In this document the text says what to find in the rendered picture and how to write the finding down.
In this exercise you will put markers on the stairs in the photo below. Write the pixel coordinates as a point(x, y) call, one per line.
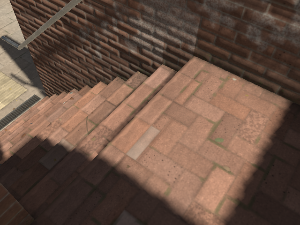
point(47, 147)

